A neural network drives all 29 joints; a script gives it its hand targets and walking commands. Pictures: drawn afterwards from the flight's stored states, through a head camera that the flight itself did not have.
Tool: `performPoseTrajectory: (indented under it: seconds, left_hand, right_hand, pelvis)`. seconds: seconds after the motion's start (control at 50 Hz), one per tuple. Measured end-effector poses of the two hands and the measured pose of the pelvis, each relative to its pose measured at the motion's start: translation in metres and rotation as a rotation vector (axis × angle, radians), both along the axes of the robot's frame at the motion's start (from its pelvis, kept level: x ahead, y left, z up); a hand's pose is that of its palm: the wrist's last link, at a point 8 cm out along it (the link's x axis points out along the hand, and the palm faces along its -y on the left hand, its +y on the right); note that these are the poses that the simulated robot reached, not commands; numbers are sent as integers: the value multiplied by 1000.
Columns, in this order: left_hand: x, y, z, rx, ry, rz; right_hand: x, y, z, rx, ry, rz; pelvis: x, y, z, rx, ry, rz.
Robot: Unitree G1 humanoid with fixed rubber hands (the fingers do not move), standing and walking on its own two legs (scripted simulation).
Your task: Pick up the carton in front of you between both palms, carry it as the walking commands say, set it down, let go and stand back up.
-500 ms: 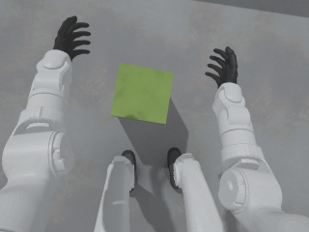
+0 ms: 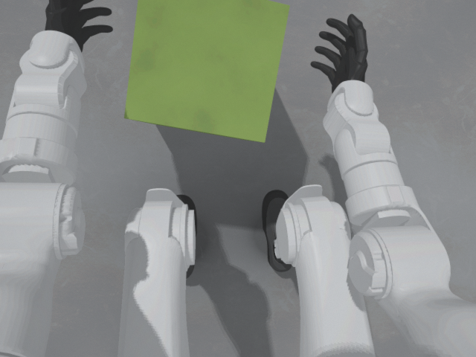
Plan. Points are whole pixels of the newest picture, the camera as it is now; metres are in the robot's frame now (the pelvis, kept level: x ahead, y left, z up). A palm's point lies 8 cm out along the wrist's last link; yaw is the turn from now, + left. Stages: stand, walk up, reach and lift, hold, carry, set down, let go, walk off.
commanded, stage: reach and lift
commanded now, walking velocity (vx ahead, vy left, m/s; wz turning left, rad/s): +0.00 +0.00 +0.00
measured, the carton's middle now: (207, 78) +0.50 +0.06 -0.31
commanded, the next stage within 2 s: none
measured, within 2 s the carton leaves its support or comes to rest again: leaves its support in 1.04 s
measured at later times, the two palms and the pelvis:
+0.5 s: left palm (106, 52) +0.52 +0.22 -0.24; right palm (331, 75) +0.50 -0.14 -0.22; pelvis +0.00 +0.00 -0.06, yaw -1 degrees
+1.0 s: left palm (118, 44) +0.53 +0.20 -0.23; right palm (309, 66) +0.51 -0.10 -0.22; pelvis +0.00 +0.00 -0.06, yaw -1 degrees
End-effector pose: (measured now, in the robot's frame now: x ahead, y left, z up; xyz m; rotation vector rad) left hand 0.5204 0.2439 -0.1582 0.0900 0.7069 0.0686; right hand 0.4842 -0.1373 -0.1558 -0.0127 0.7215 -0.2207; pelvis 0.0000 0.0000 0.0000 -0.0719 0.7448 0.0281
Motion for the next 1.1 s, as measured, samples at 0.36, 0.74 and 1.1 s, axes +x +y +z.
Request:
performPoseTrajectory:
  seconds: [0.36, 0.74, 1.1]
  left_hand:
    - [1, -19, -96, -26, 21, -12]
    - [3, -36, -71, -31, 31, -41]
    - [4, -50, -65, -18, 57, -35]
  right_hand:
    - [21, -14, -74, -30, 60, 31]
    - [20, 22, -62, 22, 40, 86]
    - [29, 32, -47, 25, 14, -9]
  pelvis:
    - [-4, 3, -59, -3, -96, -25]
    - [-4, 1, -52, 0, -85, -19]
    - [0, 4, -63, 3, -84, -9]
